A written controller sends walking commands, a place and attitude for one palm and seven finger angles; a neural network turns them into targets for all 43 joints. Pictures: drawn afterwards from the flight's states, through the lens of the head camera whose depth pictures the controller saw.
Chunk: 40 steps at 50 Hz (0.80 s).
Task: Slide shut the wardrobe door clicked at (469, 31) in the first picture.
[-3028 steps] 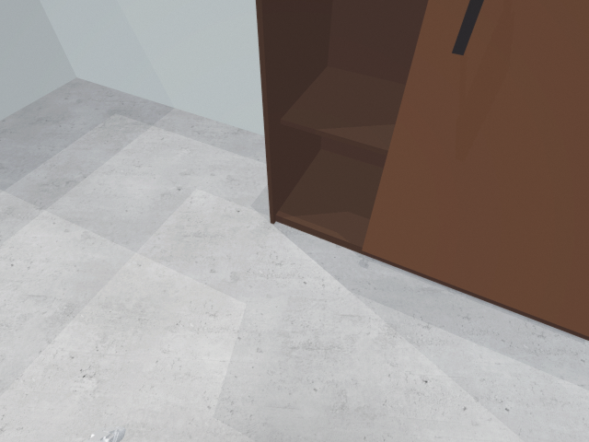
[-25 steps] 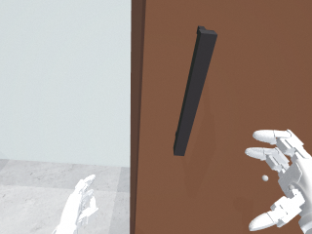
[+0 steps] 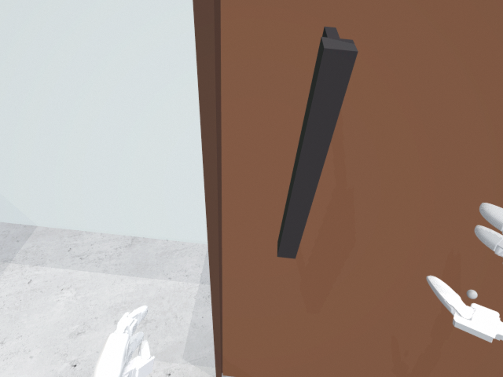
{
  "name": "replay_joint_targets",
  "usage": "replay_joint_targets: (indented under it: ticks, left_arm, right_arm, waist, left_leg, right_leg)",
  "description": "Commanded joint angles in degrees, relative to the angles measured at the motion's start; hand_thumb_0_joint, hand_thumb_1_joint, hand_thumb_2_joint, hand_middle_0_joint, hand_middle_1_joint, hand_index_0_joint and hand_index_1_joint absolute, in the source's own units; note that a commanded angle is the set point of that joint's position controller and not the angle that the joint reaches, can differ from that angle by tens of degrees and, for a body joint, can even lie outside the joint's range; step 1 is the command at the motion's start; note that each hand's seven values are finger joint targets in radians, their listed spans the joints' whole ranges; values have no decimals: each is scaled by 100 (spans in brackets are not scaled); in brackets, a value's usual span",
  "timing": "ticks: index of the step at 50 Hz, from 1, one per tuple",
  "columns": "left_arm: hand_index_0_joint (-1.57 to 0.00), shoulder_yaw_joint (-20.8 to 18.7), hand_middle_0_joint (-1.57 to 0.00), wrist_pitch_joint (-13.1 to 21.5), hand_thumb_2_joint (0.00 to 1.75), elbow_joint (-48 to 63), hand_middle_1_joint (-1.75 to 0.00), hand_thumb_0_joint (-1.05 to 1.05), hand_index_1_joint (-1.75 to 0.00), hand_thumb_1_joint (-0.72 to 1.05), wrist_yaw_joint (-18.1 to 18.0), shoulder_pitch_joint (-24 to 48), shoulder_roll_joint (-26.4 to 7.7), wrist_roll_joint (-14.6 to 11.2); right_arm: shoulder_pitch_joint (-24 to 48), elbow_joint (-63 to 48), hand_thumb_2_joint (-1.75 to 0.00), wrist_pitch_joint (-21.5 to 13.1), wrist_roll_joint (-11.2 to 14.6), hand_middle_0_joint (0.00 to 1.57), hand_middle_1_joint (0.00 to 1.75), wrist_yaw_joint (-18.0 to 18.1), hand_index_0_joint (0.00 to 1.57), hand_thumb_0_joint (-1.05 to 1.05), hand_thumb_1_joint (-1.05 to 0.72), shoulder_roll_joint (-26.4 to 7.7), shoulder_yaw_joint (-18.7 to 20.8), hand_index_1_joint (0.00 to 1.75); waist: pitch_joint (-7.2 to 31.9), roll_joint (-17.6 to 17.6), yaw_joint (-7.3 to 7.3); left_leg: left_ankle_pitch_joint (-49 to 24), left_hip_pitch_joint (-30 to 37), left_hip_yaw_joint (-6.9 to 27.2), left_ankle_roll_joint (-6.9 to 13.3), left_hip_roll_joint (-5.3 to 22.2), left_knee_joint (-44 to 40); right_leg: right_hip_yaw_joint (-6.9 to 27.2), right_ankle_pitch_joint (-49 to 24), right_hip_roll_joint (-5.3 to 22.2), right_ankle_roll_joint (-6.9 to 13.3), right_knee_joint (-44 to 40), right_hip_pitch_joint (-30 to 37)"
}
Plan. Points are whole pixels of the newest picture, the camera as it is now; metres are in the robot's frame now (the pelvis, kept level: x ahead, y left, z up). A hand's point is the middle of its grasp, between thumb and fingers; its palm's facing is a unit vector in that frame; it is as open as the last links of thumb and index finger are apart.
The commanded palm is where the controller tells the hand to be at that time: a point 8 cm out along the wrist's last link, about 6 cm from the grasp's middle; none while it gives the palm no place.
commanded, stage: draw the hand back to the body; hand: right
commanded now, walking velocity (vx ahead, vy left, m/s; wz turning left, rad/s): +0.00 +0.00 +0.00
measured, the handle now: (304, 164) +0.28 -0.04 +0.27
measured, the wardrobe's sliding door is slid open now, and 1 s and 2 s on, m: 0.00 0.00 0.00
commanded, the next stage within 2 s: step back with the hand held close in 0.56 s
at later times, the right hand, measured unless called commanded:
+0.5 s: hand (489, 286) +0.19 -0.26 +0.17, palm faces +0.46 +0.80 -0.39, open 7.5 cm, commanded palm +0.14 -0.30 +0.19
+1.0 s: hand (490, 303) +0.18 -0.26 +0.16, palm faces +0.34 +0.81 -0.48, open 7.4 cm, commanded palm +0.11 -0.30 +0.19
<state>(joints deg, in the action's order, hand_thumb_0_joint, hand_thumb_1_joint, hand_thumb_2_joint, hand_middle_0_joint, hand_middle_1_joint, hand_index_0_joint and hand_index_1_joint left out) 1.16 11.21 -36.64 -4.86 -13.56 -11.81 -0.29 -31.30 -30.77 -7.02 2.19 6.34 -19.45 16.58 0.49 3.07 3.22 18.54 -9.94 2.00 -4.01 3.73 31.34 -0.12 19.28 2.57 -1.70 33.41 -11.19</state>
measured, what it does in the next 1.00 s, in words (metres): stands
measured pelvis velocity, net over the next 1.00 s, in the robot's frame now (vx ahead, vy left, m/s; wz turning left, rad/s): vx -0.03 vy -0.01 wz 0.03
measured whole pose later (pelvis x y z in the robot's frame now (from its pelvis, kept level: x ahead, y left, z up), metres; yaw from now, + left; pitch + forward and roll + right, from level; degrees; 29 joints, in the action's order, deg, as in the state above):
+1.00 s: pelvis -0.03 -0.01 +0.01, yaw +2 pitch +0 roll +0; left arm -0.6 1.5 -33.0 -5.0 -8.9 -13.5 0.1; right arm -30.2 -26.7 -8.9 2.6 5.6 -22.5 22.2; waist -1.5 0.9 1.0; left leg 11.2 -14.4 3.9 -4.9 3.7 25.3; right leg -2.0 13.1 2.5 -0.9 28.2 -15.2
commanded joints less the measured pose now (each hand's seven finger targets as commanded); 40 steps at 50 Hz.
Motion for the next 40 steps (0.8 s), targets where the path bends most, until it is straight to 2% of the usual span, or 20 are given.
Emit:
replay_joint_targets:
  ticks: [1, 6, 7, 9, 12, 15, 17, 20, 22, 25, 26, 27, 30, 33, 34, 35, 36, 37, 38, 40]
  left_arm:
    - [-20, -252, -20, 255, 90, 1047, -30, 0, -30, 90, -17, 915, -648, 6]
    - [-20, -266, -20, 71, 90, 1004, -30, 0, -30, 90, 2, 914, -683, 10]
    - [-20, -274, -20, 43, 90, 978, -30, 0, -30, 90, -6, 961, -716, 6]
    - [-20, -266, -20, 1, 90, 964, -30, 0, -30, 90, -2, 906, -710, 8]
    - [-20, -274, -20, 34, 90, 1003, -30, 0, -30, 90, 13, 1002, -747, 30]
    - [-20, -271, -20, 22, 90, 982, -30, 0, -30, 90, 31, 927, -731, 52]
    - [-20, -281, -20, 11, 90, 968, -30, 0, -30, 90, 27, 989, -754, 53]
    - [-20, -274, -20, -35, 90, 984, -30, 0, -30, 90, 22, 966, -729, 52]
    - [-20, -274, -20, -63, 90, 963, -30, 0, -30, 90, 11, 1037, -743, 51]
    - [-20, -263, -20, -83, 90, 972, -30, 0, -30, 90, -1, 1032, -727, 59]
    - [-20, -270, -20, -87, 90, 977, -30, 0, -30, 90, -3, 1052, -719, 50]
    - [-20, -274, -20, -71, 90, 972, -30, 0, -30, 90, -1, 1079, -733, 46]
    - [-20, -258, -20, -44, 90, 956, -30, 0, -30, 90, -11, 1058, -716, 67]
    - [-20, -266, -20, -23, 90, 942, -30, 0, -30, 90, -32, 1083, -713, 71]
    - [-20, -255, -20, -51, 90, 866, -30, 0, -30, 90, -55, 1075, -729, 63]
    - [-20, -229, -20, -172, 90, 1045, -30, 0, -30, 90, -12, 896, -804, 8]
    - [-20, -210, -20, -241, 90, 831, -30, 0, -30, 90, -19, 957, -690, 31]
    - [-20, -232, -20, -282, 90, 852, -30, 0, -30, 90, -1, 1000, -716, 34]
    - [-20, -245, -20, -337, 90, 882, -30, 0, -30, 90, -18, 1016, -728, 76]
    - [-20, -312, -20, -453, 90, 1051, -30, 0, -30, 90, -6, 983, -797, 87]
  right_arm:
    - [366, -970, -76, -256, 64, 21, 47, 125, 21, 0, -61, -948, 843, 47]
    - [676, -686, -85, -126, 106, 20, 36, 111, 20, 0, -79, -1017, 993, 36]
    - [817, -680, -87, -106, 107, 20, 34, 111, 20, 0, -83, -1121, 1088, 34]
    - [850, -451, -90, -70, 134, 20, 30, 112, 20, 0, -90, -1009, 1019, 30]
    - [1028, -854, -90, -70, 110, 20, 30, 92, 20, 0, -90, -1048, 939, 30]
    - [836, -772, -90, -25, 115, 20, 30, 106, 20, 0, -90, -999, 910, 30]
    - [932, -878, -90, -16, 115, 20, 30, 113, 20, 0, -90, -1134, 1036, 30]
    - [866, -692, -90, 20, 130, 20, 30, 99, 20, 0, -90, -1028, 961, 30]
    - [945, -700, -90, 34, 130, 20, 30, 91, 20, 0, -90, -1082, 1014, 30]
    - [889, -514, -90, 31, 146, 20, 30, 74, 20, 0, -90, -1011, 956, 30]
    - [939, -564, -90, 23, 142, 20, 30, 63, 20, 0, -90, -996, 934, 30]
    - [1007, -719, -90, 4, 130, 20, 30, 67, 20, 0, -90, -1090, 991, 30]
    - [909, -574, -90, -16, 134, 20, 30, 67, 20, 0, -90, -1024, 947, 30]
    - [944, -566, -90, -43, 128, 20, 30, 55, 20, 0, -90, -1044, 965, 30]
    - [1295, -289, -90, -9, 142, 20, 30, 75, 20, 0, -90, -1112, 998, 30]
    - [2452, -874, -90, -347, 114, 20, 30, 132, 20, 0, -90, -2062, 1911, 30]
    - [1916, -274, -90, -406, 119, 20, 30, 77, 20, 0, -90, -1661, 1600, 30]
    - [1819, -303, -90, -468, 77, 20, 30, 39, 20, 0, -90, -1637, 1561, 30]
    - [1280, -106, -90, -473, 77, 20, 30, 8, 20, 0, -90, -1355, 1359, 30]
    - [658, -205, -90, -457, 71, 20, 30, -30, 20, 0, -90, -1127, 1171, 30]
  waist:
    - [311, -73, 117]
    - [356, 29, 84]
    - [382, 204, 85]
    - [278, 18, 49]
    - [585, 372, 71]
    - [554, 87, 75]
    - [643, 292, 79]
    - [467, -51, 74]
    - [465, 130, 77]
    - [298, -114, 76]
    - [331, -60, 75]
    - [446, 261, 82]
    - [346, 1, 93]
    - [318, 11, 84]
    - [145, -84, 31]
    - [-209, -270, -104]
    - [-122, -662, -183]
    - [-6, -511, -166]
    - [156, -562, -169]
    - [638, -373, -136]
  left_leg:
    - [-1504, -9, -561, 428, -265, -423]
    - [-1652, 44, -568, 424, -276, -501]
    - [-1598, 80, -548, 434, -283, -573]
    - [-1649, 36, -589, 432, -298, -566]
    - [-1727, 162, -561, 430, -288, -595]
    - [-1897, 191, -605, 425, -297, -562]
    - [-1945, 270, -564, 434, -296, -631]
    - [-1983, 213, -605, 417, -311, -641]
    - [-1906, 226, -579, 422, -324, -722]
    - [-1757, 166, -599, 407, -329, -767]
    - [-1701, 154, -588, 404, -329, -782]
    - [-1701, 228, -558, 417, -329, -826]
    - [-1606, 192, -591, 408, -344, -838]
    - [-1549, 184, -566, 403, -350, -915]
    - [-1447, 86, -564, 387, -360, -975]
    - [-1942, -335, -39, 360, -115, -1348]
    - [-2227, -365, -11, 374, 14, -1337]
    - [-2511, -363, 26, 384, 31, -1315]
    - [-2785, -238, -85, 361, 37, -1171]
    - [-3136, -27, -204, 290, 12, -886]
  right_leg:
    - [-195, -1610, -79, 202, -711, 178]
    - [-224, -1831, -72, 182, -751, 290]
    - [-240, -1766, -93, 194, -761, 326]
    - [-218, -1854, -79, 183, -784, 329]
    - [-226, -1991, -113, 200, -778, 513]
    - [-202, -2197, -99, 181, -785, 482]
    - [-244, -2146, -133, 201, -769, 539]
    - [-251, -2161, -115, 204, -793, 485]
    - [-277, -2039, -136, 215, -799, 517]
    - [-272, -1813, -135, 230, -853, 443]
    - [-287, -1765, -136, 232, -853, 481]
    - [-313, -1758, -168, 233, -848, 553]
    - [-285, -1673, -163, 229, -899, 498]
    - [-309, -1585, -180, 248, -913, 528]
    - [-326, -1467, -184, 253, -943, 487]
    - [-348, -1063, -131, 345, -764, 97]
    - [-260, -1038, -162, 363, -611, 153]
    - [-301, -1149, -192, 358, -608, 207]
    - [-281, -1487, -146, 356, -630, 271]
    - [-333, -2249, -43, 359, -651, 423]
